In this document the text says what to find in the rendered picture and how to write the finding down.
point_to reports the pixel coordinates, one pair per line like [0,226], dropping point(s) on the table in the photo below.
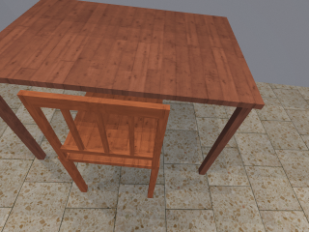
[127,51]

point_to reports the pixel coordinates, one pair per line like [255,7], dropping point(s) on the chair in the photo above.
[108,129]

